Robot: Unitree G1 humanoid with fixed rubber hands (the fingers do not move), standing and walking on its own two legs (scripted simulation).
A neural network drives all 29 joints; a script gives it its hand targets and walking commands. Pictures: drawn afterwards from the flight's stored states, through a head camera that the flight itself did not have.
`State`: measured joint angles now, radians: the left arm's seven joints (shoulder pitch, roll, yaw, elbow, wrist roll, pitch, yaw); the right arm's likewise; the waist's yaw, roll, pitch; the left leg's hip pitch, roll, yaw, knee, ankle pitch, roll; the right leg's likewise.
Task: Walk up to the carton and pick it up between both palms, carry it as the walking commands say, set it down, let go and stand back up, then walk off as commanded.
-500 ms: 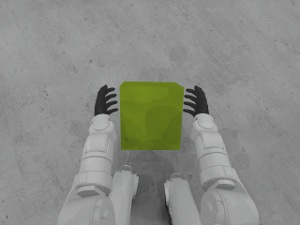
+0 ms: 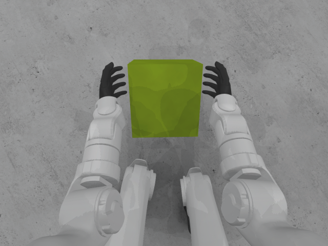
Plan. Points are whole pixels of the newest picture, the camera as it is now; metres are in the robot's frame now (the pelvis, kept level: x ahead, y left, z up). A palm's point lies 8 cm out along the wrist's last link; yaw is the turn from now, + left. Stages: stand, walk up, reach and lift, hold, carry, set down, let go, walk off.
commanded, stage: set down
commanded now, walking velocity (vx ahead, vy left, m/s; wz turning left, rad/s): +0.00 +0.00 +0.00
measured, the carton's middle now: (164, 96) +0.50 +0.04 -0.21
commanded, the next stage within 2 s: none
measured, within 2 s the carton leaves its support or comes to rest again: neither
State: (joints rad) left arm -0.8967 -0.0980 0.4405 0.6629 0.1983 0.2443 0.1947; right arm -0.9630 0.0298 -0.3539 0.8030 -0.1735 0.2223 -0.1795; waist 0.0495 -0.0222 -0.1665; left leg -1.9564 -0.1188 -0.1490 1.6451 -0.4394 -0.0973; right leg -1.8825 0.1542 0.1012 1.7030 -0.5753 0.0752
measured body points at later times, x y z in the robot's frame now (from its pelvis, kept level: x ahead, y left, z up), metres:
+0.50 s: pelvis -0.01 +0.00 -0.06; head +0.29 +0.02 +0.27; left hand +0.48 +0.18 -0.18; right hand +0.51 -0.10 -0.18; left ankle +0.12 +0.14 -0.48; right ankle +0.08 -0.13 -0.48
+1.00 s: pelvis -0.01 +0.00 -0.11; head +0.33 +0.01 +0.17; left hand +0.50 +0.18 -0.27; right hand +0.54 -0.10 -0.27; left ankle +0.12 +0.14 -0.48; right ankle +0.08 -0.13 -0.48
